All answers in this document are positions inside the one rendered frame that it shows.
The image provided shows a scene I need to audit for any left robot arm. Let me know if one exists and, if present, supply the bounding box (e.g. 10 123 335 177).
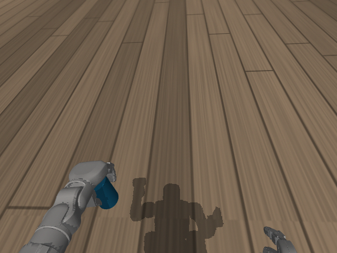
19 179 93 253

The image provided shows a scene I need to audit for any can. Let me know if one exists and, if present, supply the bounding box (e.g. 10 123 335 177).
94 176 118 209

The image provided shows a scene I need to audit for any right robot hand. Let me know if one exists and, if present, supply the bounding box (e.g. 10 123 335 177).
263 227 297 253

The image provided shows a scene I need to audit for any left robot hand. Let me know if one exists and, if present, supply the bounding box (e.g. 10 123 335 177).
69 160 116 207

